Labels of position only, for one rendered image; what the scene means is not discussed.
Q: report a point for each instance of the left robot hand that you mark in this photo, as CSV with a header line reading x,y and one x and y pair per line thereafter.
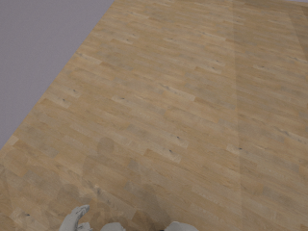
x,y
70,222

